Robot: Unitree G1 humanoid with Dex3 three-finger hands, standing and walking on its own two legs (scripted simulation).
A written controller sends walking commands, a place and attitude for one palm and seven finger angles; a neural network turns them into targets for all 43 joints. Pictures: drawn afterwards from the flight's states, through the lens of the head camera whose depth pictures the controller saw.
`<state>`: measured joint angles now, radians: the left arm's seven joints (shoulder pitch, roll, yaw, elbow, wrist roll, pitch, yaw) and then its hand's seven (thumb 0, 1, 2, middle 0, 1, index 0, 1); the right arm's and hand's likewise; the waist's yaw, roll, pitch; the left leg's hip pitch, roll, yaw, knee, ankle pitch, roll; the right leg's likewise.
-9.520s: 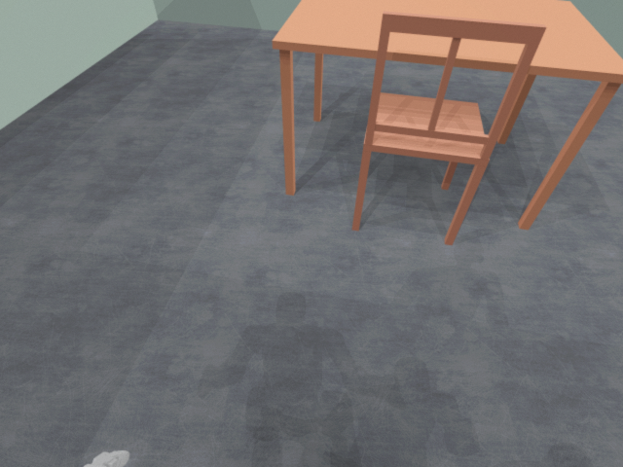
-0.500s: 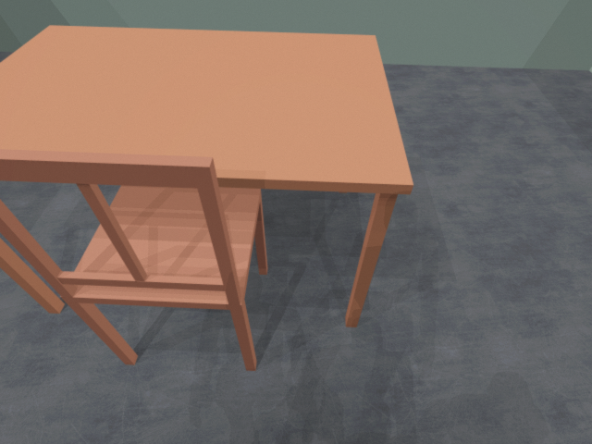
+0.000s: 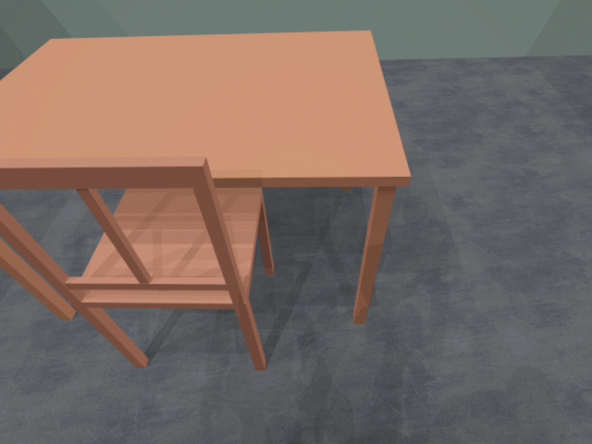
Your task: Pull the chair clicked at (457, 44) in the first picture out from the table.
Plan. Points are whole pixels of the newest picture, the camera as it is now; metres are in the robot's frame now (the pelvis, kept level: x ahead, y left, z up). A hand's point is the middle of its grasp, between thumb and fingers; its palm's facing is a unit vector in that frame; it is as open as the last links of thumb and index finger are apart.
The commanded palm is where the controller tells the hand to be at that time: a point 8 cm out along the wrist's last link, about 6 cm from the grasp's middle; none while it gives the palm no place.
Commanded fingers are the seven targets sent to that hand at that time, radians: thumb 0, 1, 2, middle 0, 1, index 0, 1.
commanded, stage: look again from close up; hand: left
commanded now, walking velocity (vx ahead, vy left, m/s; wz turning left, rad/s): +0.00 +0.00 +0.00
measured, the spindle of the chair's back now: (119, 239) +0.49 +0.40 -0.07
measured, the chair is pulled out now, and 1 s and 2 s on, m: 0.00 0.00 0.00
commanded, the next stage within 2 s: shuffle to correct the standing spot in 0.80 s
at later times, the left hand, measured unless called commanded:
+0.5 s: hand out of the picture +0.00 +0.14 -0.17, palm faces +0.05 -0.98 -0.20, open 7.3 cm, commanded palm none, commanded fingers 0.00 0.90 0.90 -0.20 -0.30 -0.20 -0.30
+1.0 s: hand out of the picture +0.00 +0.13 -0.17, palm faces +0.07 -0.98 -0.19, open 7.4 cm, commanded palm none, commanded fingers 0.00 0.90 0.90 -0.20 -0.30 -0.20 -0.30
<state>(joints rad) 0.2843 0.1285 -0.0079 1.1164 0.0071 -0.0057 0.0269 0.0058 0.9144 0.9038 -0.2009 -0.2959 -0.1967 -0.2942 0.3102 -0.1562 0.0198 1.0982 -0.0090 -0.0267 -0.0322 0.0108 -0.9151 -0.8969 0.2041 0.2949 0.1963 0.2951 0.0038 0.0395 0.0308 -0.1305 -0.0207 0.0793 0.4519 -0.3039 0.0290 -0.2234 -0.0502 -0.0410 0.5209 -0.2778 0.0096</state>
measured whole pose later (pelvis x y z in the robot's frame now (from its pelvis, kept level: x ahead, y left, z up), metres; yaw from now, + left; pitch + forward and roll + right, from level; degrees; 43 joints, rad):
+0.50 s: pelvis +0.01 -0.03 +0.00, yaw +1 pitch -1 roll +1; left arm 0.28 0.14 0.00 1.13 0.01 -0.01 0.03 0.01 0.92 0.90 -0.20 -0.30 -0.20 -0.29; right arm 0.28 -0.14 0.02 1.13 -0.01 -0.02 -0.04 0.01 -0.91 -0.90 0.20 0.29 0.20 0.29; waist 0.01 0.02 0.03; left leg -0.12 0.02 0.05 0.44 -0.30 -0.02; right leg -0.21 -0.01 -0.07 0.50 -0.28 -0.03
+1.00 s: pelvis +0.01 -0.04 +0.00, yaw +1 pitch +0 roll +1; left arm 0.29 0.14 0.01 1.11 0.01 -0.01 0.02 0.01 0.91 0.90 -0.20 -0.30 -0.20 -0.29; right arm 0.31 -0.14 0.01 1.14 -0.01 -0.02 -0.03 0.01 -0.91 -0.90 0.20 0.29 0.20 0.29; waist 0.01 0.01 0.03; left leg -0.14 0.04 0.04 0.46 -0.31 -0.03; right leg -0.21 0.00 -0.09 0.50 -0.28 -0.05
